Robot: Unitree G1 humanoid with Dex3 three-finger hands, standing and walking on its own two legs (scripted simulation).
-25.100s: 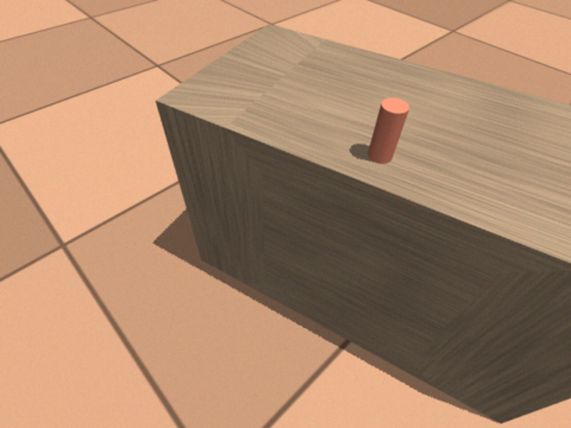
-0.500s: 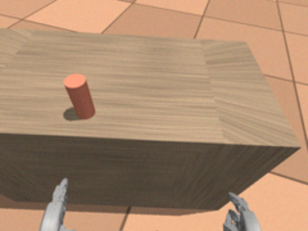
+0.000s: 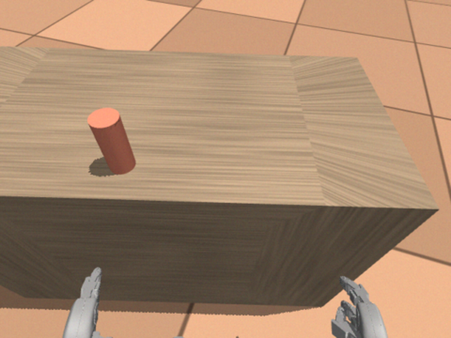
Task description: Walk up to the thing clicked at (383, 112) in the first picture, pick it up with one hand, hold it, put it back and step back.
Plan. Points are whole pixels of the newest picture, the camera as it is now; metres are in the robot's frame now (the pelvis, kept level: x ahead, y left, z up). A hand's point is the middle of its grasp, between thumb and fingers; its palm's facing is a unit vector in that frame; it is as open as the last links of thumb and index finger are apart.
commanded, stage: home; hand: left
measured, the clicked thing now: (114, 143) +0.45 +0.22 +0.09
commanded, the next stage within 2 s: stand in 1.58 s
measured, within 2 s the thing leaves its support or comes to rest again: neither
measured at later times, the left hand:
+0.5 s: hand (118, 332) +0.16 +0.18 -0.06, palm faces +0.11 -0.96 -0.27, open 17.7 cm
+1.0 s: hand (116, 321) +0.17 +0.19 -0.06, palm faces +0.11 -0.96 -0.27, open 17.6 cm
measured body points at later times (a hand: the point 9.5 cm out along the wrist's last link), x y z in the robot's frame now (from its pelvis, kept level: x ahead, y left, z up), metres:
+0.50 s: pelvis -0.01 +0.00 +0.00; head +0.02 +0.00 +0.44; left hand +0.15 +0.23 -0.04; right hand +0.15 -0.24 -0.08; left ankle +0.00 +0.14 -0.69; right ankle -0.01 -0.14 -0.69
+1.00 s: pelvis +0.01 +0.01 +0.00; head +0.04 +0.01 +0.44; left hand +0.16 +0.24 -0.04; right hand +0.17 -0.23 -0.08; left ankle +0.00 +0.14 -0.69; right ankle -0.01 -0.14 -0.69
